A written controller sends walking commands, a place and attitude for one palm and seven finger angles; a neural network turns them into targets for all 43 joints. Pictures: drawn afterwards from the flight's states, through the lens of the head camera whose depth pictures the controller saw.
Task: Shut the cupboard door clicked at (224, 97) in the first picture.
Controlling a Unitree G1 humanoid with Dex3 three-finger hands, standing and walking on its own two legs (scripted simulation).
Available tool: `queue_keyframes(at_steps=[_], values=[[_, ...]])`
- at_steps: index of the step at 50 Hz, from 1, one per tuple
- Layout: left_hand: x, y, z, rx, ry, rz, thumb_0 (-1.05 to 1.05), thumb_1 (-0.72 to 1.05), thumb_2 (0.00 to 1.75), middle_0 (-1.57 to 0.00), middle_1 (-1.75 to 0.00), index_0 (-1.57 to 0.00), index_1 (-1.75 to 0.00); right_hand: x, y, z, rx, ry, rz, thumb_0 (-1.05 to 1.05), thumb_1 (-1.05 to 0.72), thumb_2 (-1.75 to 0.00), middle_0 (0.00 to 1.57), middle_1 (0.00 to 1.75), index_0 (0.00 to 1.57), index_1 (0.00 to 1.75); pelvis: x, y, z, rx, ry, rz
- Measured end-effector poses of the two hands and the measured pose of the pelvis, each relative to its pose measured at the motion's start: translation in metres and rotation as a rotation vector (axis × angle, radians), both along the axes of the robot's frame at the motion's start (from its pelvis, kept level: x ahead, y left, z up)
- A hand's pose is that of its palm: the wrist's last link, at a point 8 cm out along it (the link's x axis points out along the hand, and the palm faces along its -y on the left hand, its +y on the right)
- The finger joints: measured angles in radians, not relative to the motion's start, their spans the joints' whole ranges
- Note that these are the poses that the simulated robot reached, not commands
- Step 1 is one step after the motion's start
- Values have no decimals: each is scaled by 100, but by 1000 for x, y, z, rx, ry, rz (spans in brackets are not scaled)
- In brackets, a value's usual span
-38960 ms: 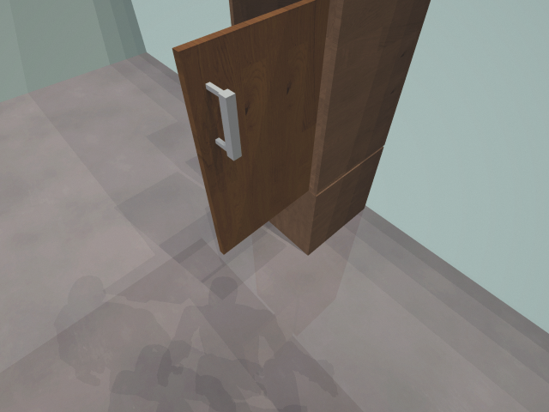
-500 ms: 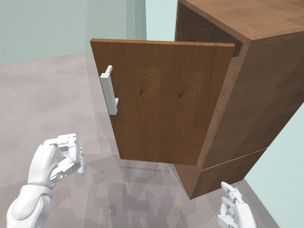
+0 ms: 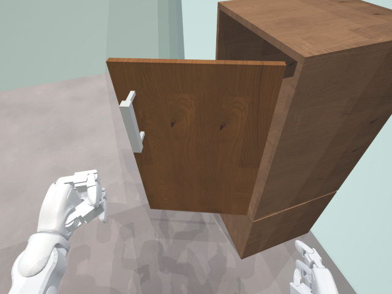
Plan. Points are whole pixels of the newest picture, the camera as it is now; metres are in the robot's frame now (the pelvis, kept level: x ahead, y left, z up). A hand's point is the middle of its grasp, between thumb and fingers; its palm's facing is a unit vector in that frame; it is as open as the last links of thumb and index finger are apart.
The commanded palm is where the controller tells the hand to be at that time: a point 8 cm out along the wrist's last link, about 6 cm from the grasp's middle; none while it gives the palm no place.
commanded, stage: bring the fist close to the handle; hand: left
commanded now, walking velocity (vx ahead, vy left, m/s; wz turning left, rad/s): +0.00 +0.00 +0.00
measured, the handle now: (134, 122) +0.45 +0.19 +0.12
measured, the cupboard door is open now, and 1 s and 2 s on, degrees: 65 65 64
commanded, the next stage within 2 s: push the door shut along its arc in 1.50 s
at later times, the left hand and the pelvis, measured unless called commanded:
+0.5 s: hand (116, 181) +0.28 +0.18 +0.12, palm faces +0.03 -1.00 -0.06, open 3.1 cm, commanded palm +0.25 +0.22 +0.13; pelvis +0.01 +0.00 +0.00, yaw -1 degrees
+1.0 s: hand (132, 160) +0.33 +0.16 +0.13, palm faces +0.03 -1.00 -0.05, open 3.1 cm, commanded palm +0.31 +0.21 +0.13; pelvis +0.01 +0.00 +0.00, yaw -1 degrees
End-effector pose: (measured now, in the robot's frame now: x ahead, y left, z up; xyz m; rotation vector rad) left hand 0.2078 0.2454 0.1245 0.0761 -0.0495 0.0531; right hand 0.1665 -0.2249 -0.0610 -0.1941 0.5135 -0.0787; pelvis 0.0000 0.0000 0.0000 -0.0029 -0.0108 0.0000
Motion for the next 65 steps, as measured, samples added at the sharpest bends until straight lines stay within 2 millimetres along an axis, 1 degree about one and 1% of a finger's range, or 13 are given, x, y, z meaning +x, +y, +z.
queue_keyframes(at_steps=[10,22,28,32,40,47,53,57,60,65], values=[[7,-4,1,2,-3,-5,1,90,90,-130,-150,-130,-150,6,4,-2,18,-13,8,1,-90,-90,21,30,20,30,3,-1,0,1,4,3],[46,-10,1,-8,-4,-24,1,90,90,-130,-150,-130,-150,8,1,-5,18,14,-15,1,-90,-90,21,30,20,30,10,0,0,6,18,-7],[55,-17,1,-18,-9,-30,1,90,90,-130,-150,-130,-150,8,-1,-6,17,26,-24,1,-90,-90,21,30,20,30,14,2,0,7,23,-11],[61,-17,-1,-19,-3,-22,1,90,90,-130,-150,-130,-150,8,-1,-8,14,45,-27,1,-90,-90,21,30,20,30,14,2,1,8,24,-13],[75,-19,4,-21,-21,-21,1,90,90,-130,-150,-130,-150,7,0,-10,18,66,-29,1,-90,-90,21,30,20,30,14,3,1,6,23,-13],[93,-25,1,-30,-1,-28,1,90,90,-130,-150,-130,-150,3,1,-12,20,94,-37,1,-90,-90,21,30,20,30,12,4,2,7,24,-14],[109,-33,6,-35,-12,-34,1,90,90,-130,-150,-130,-150,-3,-1,-15,25,117,-47,1,-90,-90,21,30,20,30,11,4,2,8,28,-20],[117,-34,5,-41,-7,-30,1,90,90,-130,-150,-130,-150,-9,-3,-17,27,140,-60,1,-90,-90,21,30,20,30,11,4,3,9,30,-25],[120,-31,3,-39,4,-19,1,90,90,-130,-150,-130,-150,-14,-6,-18,28,156,-72,1,-90,-90,21,30,20,30,11,3,3,9,31,-30],[117,-29,3,-36,-5,-13,1,90,90,-130,-150,-130,-150,-19,-9,-19,26,169,-85,1,-90,-90,21,30,20,30,11,4,3,9,31,-31]])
